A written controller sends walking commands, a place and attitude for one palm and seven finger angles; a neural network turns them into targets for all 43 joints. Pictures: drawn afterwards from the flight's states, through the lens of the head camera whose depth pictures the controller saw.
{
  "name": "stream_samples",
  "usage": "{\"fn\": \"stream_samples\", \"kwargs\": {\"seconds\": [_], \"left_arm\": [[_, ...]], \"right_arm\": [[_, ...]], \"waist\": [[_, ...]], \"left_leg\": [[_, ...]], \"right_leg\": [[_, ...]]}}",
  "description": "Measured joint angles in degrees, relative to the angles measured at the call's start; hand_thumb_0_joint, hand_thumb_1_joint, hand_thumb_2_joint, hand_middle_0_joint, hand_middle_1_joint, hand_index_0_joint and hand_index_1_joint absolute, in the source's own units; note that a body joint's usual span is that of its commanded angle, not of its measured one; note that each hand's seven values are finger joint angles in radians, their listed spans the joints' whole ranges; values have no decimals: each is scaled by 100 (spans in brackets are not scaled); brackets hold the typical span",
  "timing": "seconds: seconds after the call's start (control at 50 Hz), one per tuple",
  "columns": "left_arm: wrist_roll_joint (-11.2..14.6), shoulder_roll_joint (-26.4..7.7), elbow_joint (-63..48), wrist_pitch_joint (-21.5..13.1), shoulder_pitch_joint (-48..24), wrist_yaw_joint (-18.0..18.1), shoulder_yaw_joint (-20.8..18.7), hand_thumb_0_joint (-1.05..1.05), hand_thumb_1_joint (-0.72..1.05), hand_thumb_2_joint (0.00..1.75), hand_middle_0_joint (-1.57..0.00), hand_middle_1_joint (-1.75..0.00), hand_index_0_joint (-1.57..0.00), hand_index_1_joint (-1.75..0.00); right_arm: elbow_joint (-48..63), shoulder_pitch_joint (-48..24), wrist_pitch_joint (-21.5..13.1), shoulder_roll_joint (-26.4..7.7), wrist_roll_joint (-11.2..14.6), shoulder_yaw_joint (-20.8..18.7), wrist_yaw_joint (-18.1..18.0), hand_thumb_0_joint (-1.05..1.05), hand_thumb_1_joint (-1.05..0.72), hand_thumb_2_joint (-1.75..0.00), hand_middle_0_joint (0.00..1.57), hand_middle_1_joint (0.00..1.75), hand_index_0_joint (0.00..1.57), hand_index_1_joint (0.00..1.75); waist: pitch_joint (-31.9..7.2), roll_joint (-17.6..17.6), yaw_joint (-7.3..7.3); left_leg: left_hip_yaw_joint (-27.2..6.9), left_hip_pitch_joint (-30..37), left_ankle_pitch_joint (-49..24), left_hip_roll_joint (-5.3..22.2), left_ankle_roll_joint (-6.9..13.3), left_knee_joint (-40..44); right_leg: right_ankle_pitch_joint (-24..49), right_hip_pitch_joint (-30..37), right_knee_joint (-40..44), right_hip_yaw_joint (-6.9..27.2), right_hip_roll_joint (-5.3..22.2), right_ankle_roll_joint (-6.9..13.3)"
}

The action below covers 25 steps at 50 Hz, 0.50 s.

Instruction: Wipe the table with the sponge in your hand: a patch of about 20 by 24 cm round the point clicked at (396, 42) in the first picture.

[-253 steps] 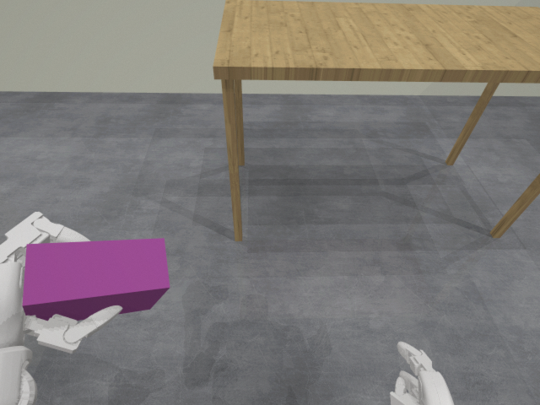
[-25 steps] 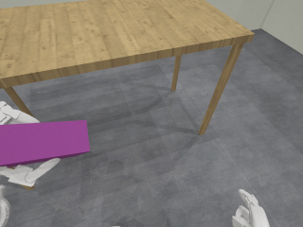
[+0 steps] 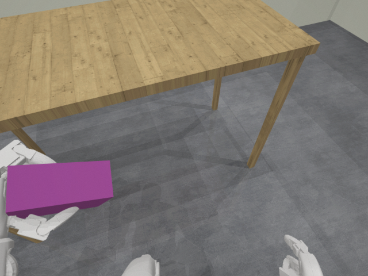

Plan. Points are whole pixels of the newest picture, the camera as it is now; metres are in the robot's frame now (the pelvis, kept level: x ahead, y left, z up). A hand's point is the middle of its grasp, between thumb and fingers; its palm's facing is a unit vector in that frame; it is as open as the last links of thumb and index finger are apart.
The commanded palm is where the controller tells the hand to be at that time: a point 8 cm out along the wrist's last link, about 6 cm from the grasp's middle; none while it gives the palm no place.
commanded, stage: take the last steps up to it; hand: left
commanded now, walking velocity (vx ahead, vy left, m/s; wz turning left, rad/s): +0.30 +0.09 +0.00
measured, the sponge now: (76, 188) +0.23 +0.19 +0.14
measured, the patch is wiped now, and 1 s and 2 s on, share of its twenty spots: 0.00 0.00 0.00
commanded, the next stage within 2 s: come to a stop and stand still in 1.16 s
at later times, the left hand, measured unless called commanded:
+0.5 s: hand (59, 131) +0.32 +0.24 +0.17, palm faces +0.39 -0.77 -0.51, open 10.0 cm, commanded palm +0.27 +0.28 +0.17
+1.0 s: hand (69, 92) +0.43 +0.26 +0.17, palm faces +0.40 -0.82 -0.42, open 10.0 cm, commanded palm +0.36 +0.30 +0.17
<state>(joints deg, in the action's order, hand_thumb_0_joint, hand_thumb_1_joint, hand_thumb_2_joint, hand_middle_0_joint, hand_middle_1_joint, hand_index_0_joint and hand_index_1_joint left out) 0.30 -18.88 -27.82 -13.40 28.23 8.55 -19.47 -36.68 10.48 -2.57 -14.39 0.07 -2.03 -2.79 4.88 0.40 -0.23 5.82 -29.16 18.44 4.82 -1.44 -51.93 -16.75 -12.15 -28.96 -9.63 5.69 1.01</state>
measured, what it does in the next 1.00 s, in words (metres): walks ahead: left foot, then right foot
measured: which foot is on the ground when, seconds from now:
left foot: up 0.00-0.10, down 0.12-0.48, up 0.50-0.84, down 0.86-1.00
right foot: down 0.00-0.14, up 0.16-0.46, down 0.48-0.86, up 0.88-1.00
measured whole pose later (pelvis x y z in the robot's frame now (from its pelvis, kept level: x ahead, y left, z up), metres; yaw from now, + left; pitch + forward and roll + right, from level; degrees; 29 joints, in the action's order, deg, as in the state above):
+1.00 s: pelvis +0.20 +0.02 -0.01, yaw -1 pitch -1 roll +1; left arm 1.0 -22.4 -29.1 -12.2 24.0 9.3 -22.4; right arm -33.0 8.9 -3.5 -9.3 0.8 -1.2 -2.9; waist 4.5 2.0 -0.1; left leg 9.8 -19.5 12.3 4.3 1.2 -32.8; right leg -29.2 -23.2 -59.9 -4.9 4.0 -1.5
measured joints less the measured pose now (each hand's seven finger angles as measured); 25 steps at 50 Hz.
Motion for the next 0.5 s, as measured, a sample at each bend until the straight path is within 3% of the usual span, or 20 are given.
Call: {"fn": "stream_samples", "kwargs": {"seconds": [0.12,0.14,0.2,0.26,0.34,0.46,0.5], "left_arm": [[20,-271,-691,-86,204,123,-153,-1,-49,99,-75,-134,-76,-133],[28,-330,-708,-120,127,147,-221,-1,-49,99,-75,-134,-76,-134],[24,-455,-292,-173,-351,151,-332,-1,-49,99,-75,-134,-76,-134],[35,-411,-90,-23,-484,94,-367,-1,-49,100,-75,-134,-76,-134],[63,-236,-403,6,-141,27,-223,-1,-49,100,-75,-134,-76,-134],[55,-337,-389,8,128,-11,-173,-1,-49,100,-75,-134,-76,-134],[22,-325,-202,62,-6,-1,-192,-1,-49,100,-75,-134,-76,-134]], "right_arm": [[404,165,-90,-166,5,-201,-75,1,-91,-90,20,30,20,30],[433,141,-110,-142,14,-238,-103,1,-91,-90,20,30,20,30],[356,-46,-126,143,36,-211,-123,1,-91,-90,20,30,20,30],[289,-116,-175,459,70,-9,-23,1,-91,-90,20,30,20,30],[269,-1,-307,755,44,248,72,1,-91,-90,20,30,20,30],[153,215,-294,865,11,433,5,1,-90,-90,21,30,21,30],[102,208,-219,766,23,420,-24,1,-90,-90,21,30,21,30]], "waist": [[-14,163,58],[-15,191,58],[19,271,32],[-76,205,-17],[-145,41,0],[-184,-213,144],[-183,-342,177]], "left_leg": [[327,932,-553,-43,109,2168],[356,970,-839,-65,166,2174],[383,908,-553,-77,255,1711],[356,988,-484,-9,247,1852],[344,1168,-542,78,181,2173],[272,1335,-286,144,-9,2059],[200,1201,60,208,28,1542]], "right_leg": [[-482,121,-447,126,58,-238],[-658,1,-834,185,107,-240],[-1377,-696,-2720,570,-20,-205],[-1170,-1353,-3648,540,-105,-248],[-725,-1570,-2881,322,-50,-303],[-358,-782,-758,19,-181,-335],[83,-600,-481,-29,-260,-82]]}}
